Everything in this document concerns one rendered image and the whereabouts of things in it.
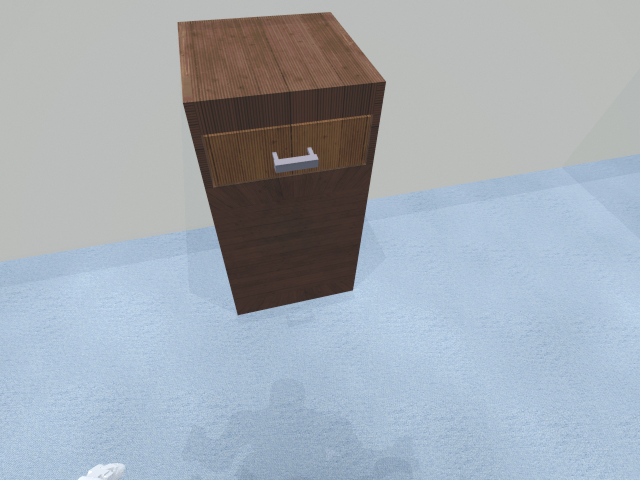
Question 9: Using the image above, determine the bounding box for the cabinet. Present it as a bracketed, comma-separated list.
[177, 12, 386, 315]

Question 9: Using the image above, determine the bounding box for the handle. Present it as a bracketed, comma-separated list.
[272, 147, 319, 173]

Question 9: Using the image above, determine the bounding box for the drawer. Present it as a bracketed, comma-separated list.
[203, 115, 371, 186]

